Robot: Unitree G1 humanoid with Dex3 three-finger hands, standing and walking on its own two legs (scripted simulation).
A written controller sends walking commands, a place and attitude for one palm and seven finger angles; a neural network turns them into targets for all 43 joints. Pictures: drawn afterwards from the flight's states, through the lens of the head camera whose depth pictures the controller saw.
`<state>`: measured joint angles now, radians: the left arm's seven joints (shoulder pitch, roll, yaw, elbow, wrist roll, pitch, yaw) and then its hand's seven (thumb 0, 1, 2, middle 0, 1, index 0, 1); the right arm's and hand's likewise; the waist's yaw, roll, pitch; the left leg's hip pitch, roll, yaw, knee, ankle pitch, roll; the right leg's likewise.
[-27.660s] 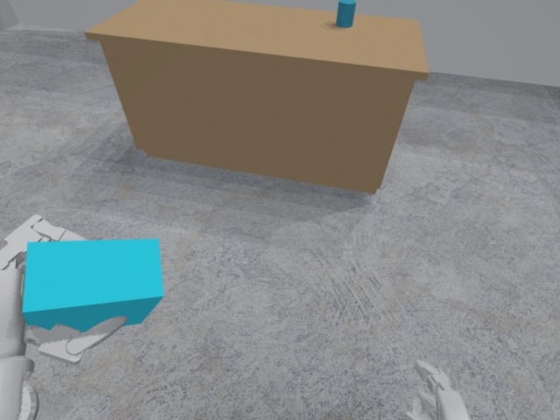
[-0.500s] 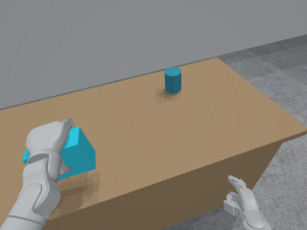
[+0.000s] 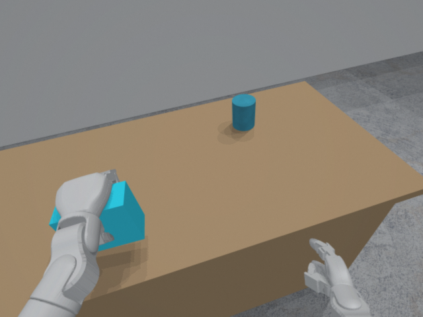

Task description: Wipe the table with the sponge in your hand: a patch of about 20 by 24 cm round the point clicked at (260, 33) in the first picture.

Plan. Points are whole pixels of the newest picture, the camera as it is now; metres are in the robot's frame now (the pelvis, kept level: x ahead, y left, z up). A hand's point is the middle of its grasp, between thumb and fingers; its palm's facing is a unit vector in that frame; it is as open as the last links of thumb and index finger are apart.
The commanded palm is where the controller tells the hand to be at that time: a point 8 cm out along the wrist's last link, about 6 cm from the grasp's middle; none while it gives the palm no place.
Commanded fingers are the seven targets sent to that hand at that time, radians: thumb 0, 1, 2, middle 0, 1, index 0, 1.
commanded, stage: move the sponge above the wiping area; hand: left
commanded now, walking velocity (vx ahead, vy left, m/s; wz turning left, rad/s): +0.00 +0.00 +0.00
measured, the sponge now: (106, 224) +0.25 +0.27 +0.04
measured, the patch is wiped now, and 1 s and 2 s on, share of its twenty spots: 0.00 0.00 0.00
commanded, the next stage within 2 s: lower the sponge onto the table in 1.56 s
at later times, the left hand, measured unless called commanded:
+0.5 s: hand (106, 211) +0.27 +0.27 +0.07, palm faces -0.01 -0.09 -1.00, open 10.3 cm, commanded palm +0.25 +0.26 +0.13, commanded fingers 0.00 0.10 1.30 -1.20 -1.60 -1.20 -1.60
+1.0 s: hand (107, 208) +0.27 +0.27 +0.07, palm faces -0.02 -0.09 -1.00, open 10.3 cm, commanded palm +0.25 +0.26 +0.13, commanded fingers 0.00 0.10 1.30 -1.20 -1.60 -1.20 -1.60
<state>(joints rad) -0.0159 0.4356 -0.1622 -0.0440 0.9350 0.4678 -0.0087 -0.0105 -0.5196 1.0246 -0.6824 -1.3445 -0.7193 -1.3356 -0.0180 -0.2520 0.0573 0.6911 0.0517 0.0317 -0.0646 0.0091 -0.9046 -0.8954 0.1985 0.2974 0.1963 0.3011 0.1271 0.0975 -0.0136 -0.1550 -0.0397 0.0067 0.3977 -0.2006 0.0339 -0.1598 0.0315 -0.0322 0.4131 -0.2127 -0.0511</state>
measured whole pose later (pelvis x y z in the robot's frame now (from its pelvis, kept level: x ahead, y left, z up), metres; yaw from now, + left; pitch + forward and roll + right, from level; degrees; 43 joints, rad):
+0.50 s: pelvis +0.00 -0.01 +0.00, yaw +0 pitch -2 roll +0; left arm -0.06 0.43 -0.16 0.08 0.94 0.45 0.03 -0.01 -0.52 1.02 -0.68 -1.34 -0.72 -1.33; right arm 0.01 -0.26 0.04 0.70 0.06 0.03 -0.08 0.01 -0.91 -0.90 0.20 0.30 0.20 0.30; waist 0.11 0.09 -0.02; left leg -0.17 -0.03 0.00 0.41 -0.21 0.02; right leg -0.17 0.04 -0.03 0.42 -0.22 -0.06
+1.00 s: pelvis +0.00 -0.01 +0.00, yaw +0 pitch -2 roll +0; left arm -0.10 0.42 -0.16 0.13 0.93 0.47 0.04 -0.01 -0.52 1.03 -0.68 -1.34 -0.72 -1.33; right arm 0.01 -0.26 0.04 0.71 0.07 0.03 -0.08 0.01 -0.91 -0.90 0.20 0.30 0.20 0.30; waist 0.11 0.09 -0.02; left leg -0.18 -0.03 0.00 0.41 -0.21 0.02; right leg -0.18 0.04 -0.04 0.42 -0.22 -0.06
